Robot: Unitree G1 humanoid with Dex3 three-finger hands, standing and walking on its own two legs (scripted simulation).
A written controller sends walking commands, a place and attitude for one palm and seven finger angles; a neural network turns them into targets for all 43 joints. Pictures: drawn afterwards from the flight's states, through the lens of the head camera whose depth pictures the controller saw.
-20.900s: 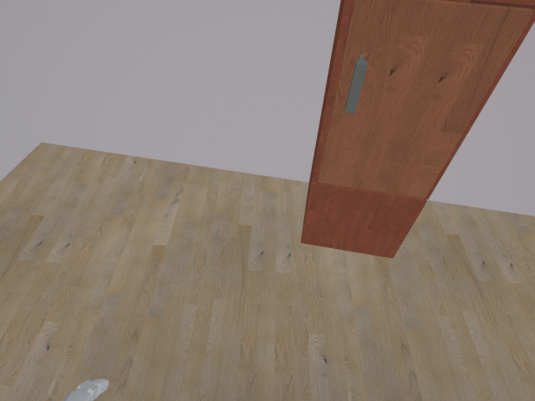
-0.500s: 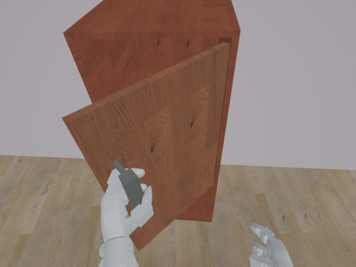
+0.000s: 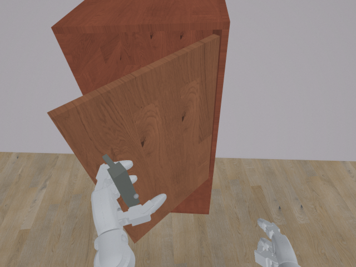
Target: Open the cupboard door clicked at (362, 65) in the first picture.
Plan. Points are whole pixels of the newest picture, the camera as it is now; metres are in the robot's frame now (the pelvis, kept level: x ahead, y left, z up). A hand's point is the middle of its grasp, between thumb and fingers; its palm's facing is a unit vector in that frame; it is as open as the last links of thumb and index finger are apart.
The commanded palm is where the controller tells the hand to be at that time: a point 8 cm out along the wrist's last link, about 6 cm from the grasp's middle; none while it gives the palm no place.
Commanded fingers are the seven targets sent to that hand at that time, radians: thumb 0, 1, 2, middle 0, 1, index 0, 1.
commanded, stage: open thumb and fingers to let go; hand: left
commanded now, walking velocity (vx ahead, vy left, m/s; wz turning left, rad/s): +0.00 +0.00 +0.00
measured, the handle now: (119, 181) +0.28 +0.14 +0.08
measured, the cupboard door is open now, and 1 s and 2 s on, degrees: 46 48 46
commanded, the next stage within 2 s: slide the hand sideways off the handle in 0.38 s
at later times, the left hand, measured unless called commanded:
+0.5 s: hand (128, 194) +0.25 +0.12 +0.09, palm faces +0.25 -0.97 -0.01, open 14.6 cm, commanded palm +0.20 +0.15 +0.08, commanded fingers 0.00 -0.50 0.30 -0.15 -0.30 -0.15 -0.30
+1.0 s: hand (127, 213) +0.21 +0.11 +0.09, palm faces -0.14 -0.99 +0.03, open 16.0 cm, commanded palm +0.17 +0.18 +0.08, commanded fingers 0.00 -0.50 0.30 -0.15 -0.30 -0.15 -0.30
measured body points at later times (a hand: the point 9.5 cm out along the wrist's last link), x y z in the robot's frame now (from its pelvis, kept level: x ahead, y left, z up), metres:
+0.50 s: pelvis +0.00 +0.05 -0.01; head +0.00 +0.04 +0.44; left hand +0.23 +0.17 +0.09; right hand +0.19 -0.16 -0.08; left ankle +0.00 +0.15 -0.71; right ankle +0.02 -0.03 -0.71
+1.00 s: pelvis +0.00 +0.08 -0.01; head +0.01 +0.07 +0.44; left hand +0.21 +0.16 +0.09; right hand +0.18 -0.13 -0.08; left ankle +0.00 +0.15 -0.71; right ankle +0.01 -0.03 -0.71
